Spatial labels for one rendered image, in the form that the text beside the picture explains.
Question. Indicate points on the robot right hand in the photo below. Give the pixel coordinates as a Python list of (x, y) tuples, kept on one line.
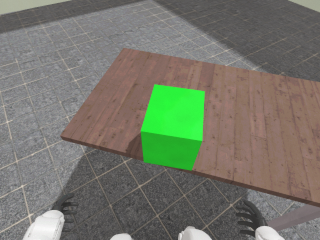
[(255, 216)]

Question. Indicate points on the left robot forearm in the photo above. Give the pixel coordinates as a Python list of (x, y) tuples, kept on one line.
[(46, 227)]

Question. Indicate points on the robot left hand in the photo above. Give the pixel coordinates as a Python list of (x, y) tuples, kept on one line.
[(61, 204)]

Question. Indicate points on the right robot thigh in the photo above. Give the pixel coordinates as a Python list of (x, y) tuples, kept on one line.
[(193, 234)]

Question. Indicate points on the right robot forearm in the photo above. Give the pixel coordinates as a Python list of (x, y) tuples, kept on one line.
[(267, 233)]

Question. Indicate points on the table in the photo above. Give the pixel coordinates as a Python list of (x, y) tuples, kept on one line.
[(261, 131)]

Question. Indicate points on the carton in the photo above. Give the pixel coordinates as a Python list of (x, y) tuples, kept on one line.
[(172, 130)]

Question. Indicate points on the robot right shin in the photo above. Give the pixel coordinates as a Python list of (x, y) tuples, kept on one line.
[(190, 227)]

